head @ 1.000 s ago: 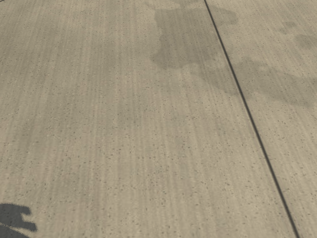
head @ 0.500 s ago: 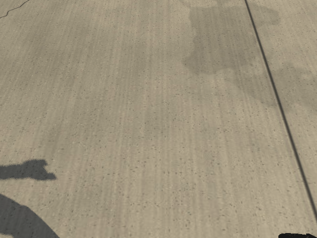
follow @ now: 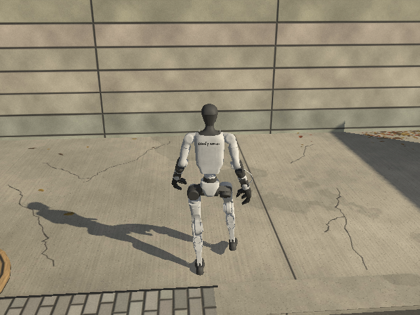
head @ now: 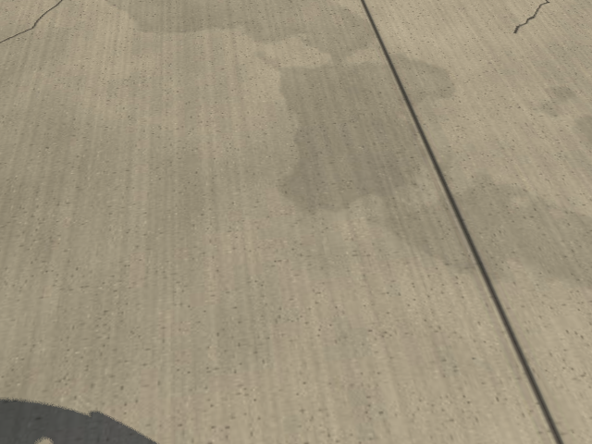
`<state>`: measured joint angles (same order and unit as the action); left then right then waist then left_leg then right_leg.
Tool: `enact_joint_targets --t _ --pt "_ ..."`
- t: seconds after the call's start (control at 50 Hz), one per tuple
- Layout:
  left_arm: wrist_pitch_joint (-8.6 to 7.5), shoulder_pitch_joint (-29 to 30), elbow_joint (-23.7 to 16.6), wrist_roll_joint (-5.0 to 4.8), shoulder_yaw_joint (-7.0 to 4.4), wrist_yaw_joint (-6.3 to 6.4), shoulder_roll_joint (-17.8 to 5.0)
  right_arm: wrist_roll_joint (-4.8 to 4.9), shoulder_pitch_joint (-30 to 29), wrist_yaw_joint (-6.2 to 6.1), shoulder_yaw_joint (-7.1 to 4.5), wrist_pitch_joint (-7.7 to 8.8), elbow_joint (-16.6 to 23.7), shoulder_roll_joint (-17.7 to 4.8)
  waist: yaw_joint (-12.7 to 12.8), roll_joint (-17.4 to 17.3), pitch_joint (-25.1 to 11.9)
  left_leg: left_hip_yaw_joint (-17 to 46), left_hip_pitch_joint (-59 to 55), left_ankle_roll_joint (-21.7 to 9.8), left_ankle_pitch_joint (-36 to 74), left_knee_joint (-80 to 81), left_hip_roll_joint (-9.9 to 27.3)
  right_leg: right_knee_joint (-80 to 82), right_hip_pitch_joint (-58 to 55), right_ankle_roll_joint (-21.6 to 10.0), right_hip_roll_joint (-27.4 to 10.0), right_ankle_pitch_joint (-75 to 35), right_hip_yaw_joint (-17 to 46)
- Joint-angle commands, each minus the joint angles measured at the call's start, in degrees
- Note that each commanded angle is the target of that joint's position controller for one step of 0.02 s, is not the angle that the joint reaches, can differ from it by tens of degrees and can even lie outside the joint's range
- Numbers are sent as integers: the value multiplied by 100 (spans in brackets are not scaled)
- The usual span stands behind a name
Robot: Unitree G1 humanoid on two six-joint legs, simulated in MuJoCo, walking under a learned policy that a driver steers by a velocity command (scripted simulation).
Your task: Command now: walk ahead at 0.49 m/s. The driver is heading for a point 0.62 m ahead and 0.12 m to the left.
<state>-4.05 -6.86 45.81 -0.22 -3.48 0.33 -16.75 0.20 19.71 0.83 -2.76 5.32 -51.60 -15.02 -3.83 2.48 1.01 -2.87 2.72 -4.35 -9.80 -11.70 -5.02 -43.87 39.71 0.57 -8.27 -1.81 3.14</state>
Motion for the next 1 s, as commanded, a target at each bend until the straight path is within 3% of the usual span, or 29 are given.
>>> enact_joint_targets --t 0.02,0.08,0.14,0.18,0.2,0.22,0.24,0.26,0.28,0.3,0.32,0.36,0.44,0.48,0.52,0.6,0.66,0.68,0.7,0.72,0.74,0.76,0.78,0.8,0.82,0.84,0.88,0.94,1.0 --pt "-109 566 -442 -26 28 -75 -161 59 -25 -72 -199 49 264 -1001 -20 -428 325 739 385 -735 787 621 1510 809 -268 28 171 -629 -213" --pt "-155 1048 -657 -67 61 -190 -182 72 308 -80 -202 -59 99 -1007 -169 -445 419 762 -264 -743 1011 335 1737 1249 -70 -59 288 -364 -244" --pt "-198 1098 -783 -84 40 -295 -315 88 361 -117 -239 -170 20 -1093 -25 -594 321 850 -838 -631 1737 -104 1993 1539 -214 -275 419 302 -258" --pt "-211 407 -625 -77 -77 -293 -566 85 173 -137 -263 -227 52 -1196 421 -776 -153 703 -909 -482 3432 -930 1886 1680 -1327 -499 731 628 -515" --pt "-210 -513 -344 -63 -220 -247 -833 63 105 -146 -216 -257 89 -1098 866 -701 -751 463 -557 -318 3856 -1991 1587 1747 -2653 -699 806 437 -587" --pt "-193 -1594 -144 28 -339 -174 -1256 -49 173 -149 -88 -234 249 -824 1214 -140 -1667 309 775 -127 2310 -3769 1251 1454 -4622 -1090 -262 230 577" --pt "-158 -1797 -36 49 -396 -186 -1552 -2 928 -89 117 -103 280 -76 783 1350 -2336 372 3119 229 -1929 -5656 144 2058 -6422 -1941 -1548 1463 3316" --pt "-154 -1776 -97 5 -245 -177 -938 153 555 -68 -28 6 189 -743 1092 778 -2153 1171 3732 168 -2343 -6307 357 2470 -6251 -1790 -1490 2089 3612" --pt "-159 -1374 -135 10 -171 -147 -729 294 30 -56 -121 62 371 -1009 1045 542 -1259 1099 4053 115 -1857 -6362 629 2602 -5503 -1515 -1322 1813 2631" --pt "-172 -982 -173 32 -132 -138 -617 271 -244 -85 -119 73 420 -962 857 144 -810 947 3863 138 -1327 -6107 922 2781 -4688 -1357 -1093 1288 1932" --pt "-197 -701 -174 59 -103 -149 -467 191 -363 -109 -149 37 431 -898 695 73 -461 932 3676 181 -979 -5784 1089 2999 -4055 -1265 -893 958 1458" --pt "-277 -460 -133 113 -71 -168 -299 186 -84 -114 -165 -135 338 -685 411 251 -298 971 3122 232 -595 -5531 1268 3388 -3397 -1169 -661 639 791" --pt "-326 -212 -6 153 -137 -86 -518 87 -219 -165 -168 -333 538 -477 156 144 57 833 3173 509 -117 -4804 1156 3391 -2876 -1180 -563 -2056 -440" --pt "-249 -123 -4 139 -151 14 -601 45 -473 -105 -142 -323 675 -400 206 190 40 545 2947 549 622 -3882 1105 3364 -2810 -1067 -338 -2155 -992" --pt "-165 -254 42 110 -165 108 -689 25 -927 -7 -96 -306 862 -284 421 143 -7 297 2771 535 1227 -3130 1012 3275 -2975 -1028 -298 -2184 -1239" --pt "57 -402 132 -24 -230 192 -867 12 -1254 168 -161 -352 1200 -440 503 142 -146 189 2860 368 983 -2506 914 2766 -3814 -980 -656 -2226 -1247" --pt "227 -184 38 -140 -293 269 -965 -13 -867 250 -300 -373 1274 -708 213 226 -324 -49 2394 74 221 -2255 613 1724 -4004 -780 -732 -2930 -1260" --pt "284 -125 -6 -152 -278 286 -902 -4 -357 235 -402 -342 1167 -875 -52 58 -564 -148 1726 -94 578 -1766 387 848 -3884 -591 -493 -2830 -1394" --pt "284 -410 -17 -57 -237 263 -797 -25 56 125 -554 -318 1115 -1290 -187 -593 -891 442 664 -361 2563 -1386 598 -428 -3232 -214 -36 -1652 -1485" --pt "245 -838 -185 288 -60 178 -210 -51 -14 -14 -636 -360 1212 -1821 335 -2016 -1345 2334 -911 -1214 5558 -1925 1965 -2333 -1326 213 841 3442 -1410" --pt "175 -949 -221 164 -25 71 -392 -139 -54 22 -551 -339 1449 -1693 221 -1679 -2450 4095 -1595 -2185 4456 -1424 2712 -3594 -518 296 1340 4464 -101" --pt "162 -512 -257 -41 -108 20 -719 -97 -360 55 -497 -338 1594 -1404 45 -909 -2167 3617 -1246 -1954 3498 -1148 2460 -3688 -223 186 1037 3972 306" --pt "186 -200 -349 -66 -111 44 -705 15 -698 31 -443 -343 1623 -1190 147 -541 -1546 3088 -634 -1608 2605 -1030 2177 -3359 -74 142 849 3467 259" --pt "242 -83 -310 14 -124 115 -679 86 -917 -9 -390 -381 1644 -1021 263 -223 -1098 2768 36 -1333 1975 -877 1947 -2916 -150 163 665 3136 243" --pt "311 -61 -344 60 -154 169 -739 70 -1066 -59 -364 -425 1672 -953 396 -355 -882 2595 618 -1203 1565 -743 1772 -2502 -458 168 592 2925 261" --pt "363 -108 -351 64 -162 176 -723 -5 -1127 -88 -367 -466 1720 -970 484 -563 -807 2487 985 -1113 1374 -636 1597 -2222 -778 177 653 2775 197" --pt "388 -233 -326 63 -124 197 -549 -61 -1113 -146 -415 -501 1782 -1071 517 -755 -841 2311 1182 -1067 1525 -611 1422 -1566 -1041 260 783 2647 106" --pt "399 -142 -350 65 -90 225 -461 -9 -1046 -249 -479 -559 1837 -1205 427 -781 -989 2383 1202 -1005 1013 -642 1341 -890 -1192 390 845 2334 181" --pt "401 -7 -405 35 -103 208 -489 -10 -1132 -290 -477 -641 1912 -1176 349 -962 -882 2600 1398 -854 -135 -553 1210 -408 -1349 415 904 2079 234"
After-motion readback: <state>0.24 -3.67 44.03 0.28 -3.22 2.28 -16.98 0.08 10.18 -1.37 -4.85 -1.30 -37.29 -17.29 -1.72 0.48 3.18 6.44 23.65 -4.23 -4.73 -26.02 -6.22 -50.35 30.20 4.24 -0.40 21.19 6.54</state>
